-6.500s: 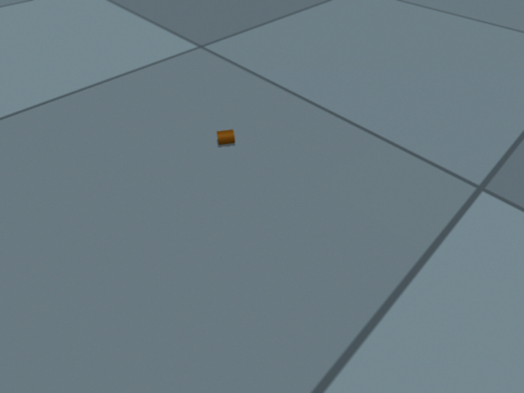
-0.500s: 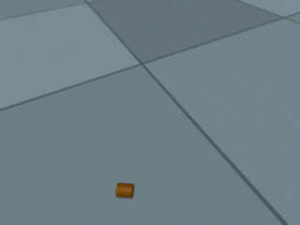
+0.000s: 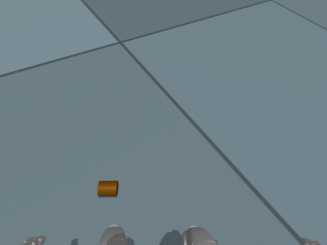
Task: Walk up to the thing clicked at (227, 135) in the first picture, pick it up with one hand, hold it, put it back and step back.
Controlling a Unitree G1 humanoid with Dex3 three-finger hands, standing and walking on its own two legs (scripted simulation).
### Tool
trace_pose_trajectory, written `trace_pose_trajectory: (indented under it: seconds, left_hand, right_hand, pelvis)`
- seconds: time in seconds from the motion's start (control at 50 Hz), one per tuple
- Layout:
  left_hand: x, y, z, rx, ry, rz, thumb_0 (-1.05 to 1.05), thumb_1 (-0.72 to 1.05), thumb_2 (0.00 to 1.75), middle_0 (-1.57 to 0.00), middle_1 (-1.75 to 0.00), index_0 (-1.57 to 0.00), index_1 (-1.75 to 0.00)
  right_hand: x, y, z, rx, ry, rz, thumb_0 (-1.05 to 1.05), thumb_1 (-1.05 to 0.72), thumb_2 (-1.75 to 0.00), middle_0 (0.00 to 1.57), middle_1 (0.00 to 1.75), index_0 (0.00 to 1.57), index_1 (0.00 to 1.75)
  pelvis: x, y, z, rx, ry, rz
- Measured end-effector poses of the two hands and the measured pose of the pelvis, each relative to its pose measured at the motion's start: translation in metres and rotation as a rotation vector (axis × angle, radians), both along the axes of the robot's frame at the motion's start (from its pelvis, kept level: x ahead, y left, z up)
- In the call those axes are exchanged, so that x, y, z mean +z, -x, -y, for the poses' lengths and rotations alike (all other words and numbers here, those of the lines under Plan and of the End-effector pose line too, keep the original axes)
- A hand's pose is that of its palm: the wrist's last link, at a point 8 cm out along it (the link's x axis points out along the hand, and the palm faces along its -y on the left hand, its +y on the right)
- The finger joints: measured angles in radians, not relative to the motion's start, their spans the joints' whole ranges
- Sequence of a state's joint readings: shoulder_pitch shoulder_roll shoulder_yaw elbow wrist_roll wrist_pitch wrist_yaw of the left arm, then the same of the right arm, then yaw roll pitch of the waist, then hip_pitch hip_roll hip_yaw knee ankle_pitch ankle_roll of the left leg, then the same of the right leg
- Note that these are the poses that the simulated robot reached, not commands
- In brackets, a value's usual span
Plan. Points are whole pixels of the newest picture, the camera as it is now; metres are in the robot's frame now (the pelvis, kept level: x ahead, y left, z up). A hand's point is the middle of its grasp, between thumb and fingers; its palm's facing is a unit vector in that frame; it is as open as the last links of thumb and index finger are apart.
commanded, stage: walk up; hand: left
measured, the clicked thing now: (108, 188) +0.45 +0.27 -0.70
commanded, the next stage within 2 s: none
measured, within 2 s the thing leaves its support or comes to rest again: neither
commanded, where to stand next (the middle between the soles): +0.05 +0.00 m, yaw +5 degrees
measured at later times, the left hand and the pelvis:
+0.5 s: hand out of the picture +0.03 +0.36 -0.12, palm faces +0.07 -0.82 -0.56, open 7.3 cm; pelvis +0.02 +0.03 -0.01, yaw +4 degrees
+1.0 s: hand out of the picture +0.04 +0.23 -0.17, palm faces +0.03 -0.93 -0.36, open 7.3 cm; pelvis -0.02 -0.04 -0.02, yaw +4 degrees
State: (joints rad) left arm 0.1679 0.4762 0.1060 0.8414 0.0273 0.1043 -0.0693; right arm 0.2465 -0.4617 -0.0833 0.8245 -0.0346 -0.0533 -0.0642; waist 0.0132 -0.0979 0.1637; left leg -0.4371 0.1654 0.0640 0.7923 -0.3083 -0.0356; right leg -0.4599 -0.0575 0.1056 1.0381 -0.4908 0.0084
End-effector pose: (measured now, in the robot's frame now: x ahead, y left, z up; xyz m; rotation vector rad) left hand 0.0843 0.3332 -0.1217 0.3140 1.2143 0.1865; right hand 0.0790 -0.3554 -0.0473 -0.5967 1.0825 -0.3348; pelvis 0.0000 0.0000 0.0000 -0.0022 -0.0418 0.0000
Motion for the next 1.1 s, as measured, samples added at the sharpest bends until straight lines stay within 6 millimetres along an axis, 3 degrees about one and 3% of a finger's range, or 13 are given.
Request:
trace_pose_trajectory:
  seconds: [0.1,0.16,0.22,0.3,0.4,0.5,0.6,0.68,0.8,0.88,0.94,1.02,1.1]
  left_hand:
    - [0.001,0.010,0.036,-0.009,-0.034,0.036,0.00,0.91,0.90,-0.20,-0.30,-0.21,-0.30]
    - [0.013,0.023,0.053,0.002,-0.035,0.019,0.00,0.91,0.90,-0.20,-0.30,-0.21,-0.30]
    - [0.027,0.032,0.054,0.017,-0.062,0.027,0.00,0.90,0.90,-0.20,-0.30,-0.21,-0.30]
    - [0.046,0.045,0.031,0.047,-0.155,0.033,0.00,0.90,0.90,-0.21,-0.31,-0.22,-0.30]
    - [0.063,0.063,-0.020,0.075,-0.254,0.007,0.00,0.90,0.90,-0.21,-0.31,-0.22,-0.30]
    - [0.046,0.059,-0.064,0.114,-0.257,-0.021,0.00,0.90,0.90,-0.20,-0.30,-0.21,-0.30]
    - [0.027,0.037,-0.062,0.113,-0.181,-0.015,0.01,0.91,0.90,-0.20,-0.30,-0.21,-0.30]
    - [0.011,0.022,-0.046,0.076,-0.104,0.002,0.00,0.91,0.90,-0.20,-0.30,-0.21,-0.30]
    - [-0.011,0.015,-0.010,0.051,-0.020,0.025,0.00,0.91,0.90,-0.20,-0.30,-0.21,-0.30]
    - [-0.018,0.022,0.023,0.042,0.004,0.026,0.00,0.91,0.90,-0.20,-0.30,-0.21,-0.30]
    - [-0.020,0.036,0.046,0.042,-0.013,0.026,0.00,0.91,0.90,-0.20,-0.30,-0.21,-0.30]
    - [-0.004,0.059,0.065,0.061,-0.032,0.005,0.00,0.91,0.90,-0.20,-0.30,-0.21,-0.30]
    - [0.025,0.077,0.055,0.088,-0.101,0.015,0.00,0.90,0.90,-0.21,-0.31,-0.22,-0.30]
  right_hand:
    - [-0.032,0.014,0.035,-0.043,-0.041,-0.026,0.00,-0.90,-0.90,0.21,0.30,0.21,0.30]
    - [-0.044,0.019,0.029,-0.064,-0.111,-0.058,0.00,-0.90,-0.90,0.20,0.30,0.20,0.30]
    - [-0.055,0.022,0.014,-0.041,-0.183,-0.111,0.00,-0.90,-0.90,0.20,0.30,0.20,0.30]
    - [-0.066,0.015,-0.009,-0.001,-0.258,-0.167,0.00,-0.90,-0.90,0.20,0.30,0.20,0.30]
    - [-0.072,-0.016,-0.043,0.032,-0.311,-0.141,0.00,-0.90,-0.90,0.20,0.30,0.20,0.30]
    - [-0.075,-0.049,-0.078,0.069,-0.287,-0.047,0.00,-0.90,-0.90,0.21,0.30,0.20,0.30]
    - [-0.054,-0.062,-0.097,0.097,-0.255,0.008,0.00,-0.90,-0.90,0.21,0.30,0.21,0.30]
    - [-0.032,-0.057,-0.081,0.093,-0.158,0.034,0.00,-0.90,-0.90,0.21,0.30,0.21,0.30]
    - [-0.008,-0.028,-0.022,0.068,-0.002,0.007,0.00,-0.90,-0.90,0.21,0.30,0.21,0.30]
    - [-0.010,-0.008,0.018,0.050,0.022,-0.019,0.00,-0.90,-0.90,0.21,0.30,0.21,0.30]
    - [-0.027,-0.001,0.040,0.032,-0.008,-0.028,0.00,-0.90,-0.90,0.21,0.30,0.20,0.30]
    - [-0.047,0.006,0.036,0.008,-0.098,-0.063,0.00,-0.90,-0.90,0.20,0.30,0.20,0.30]
    - [-0.063,0.008,0.015,0.048,-0.198,-0.121,0.00,-0.91,-0.90,0.20,0.30,0.20,0.30]
  pelvis:
    - [-0.014,0.005,0.028,0.007,0.013,0.000]
    - [-0.005,0.002,0.030,0.005,0.016,-0.003]
    - [0.002,-0.004,0.029,0.020,0.015,-0.006]
    - [0.006,-0.011,0.019,0.040,0.013,-0.007]
    - [0.003,-0.017,-0.003,0.064,0.005,-0.008]
    - [-0.010,-0.018,-0.032,0.070,-0.021,0.002]
    - [-0.004,-0.016,-0.036,0.064,-0.007,0.003]
    - [-0.001,-0.012,-0.028,0.056,-0.005,0.001]
    - [-0.007,0.001,-0.005,0.051,-0.003,-0.003]
    - [-0.014,0.010,0.016,0.050,0.006,-0.004]
    - [-0.023,0.015,0.033,0.059,0.034,0.003]
    - [-0.014,0.018,0.041,0.067,0.014,0.003]
    - [-0.003,0.016,0.035,0.086,0.004,-0.003]
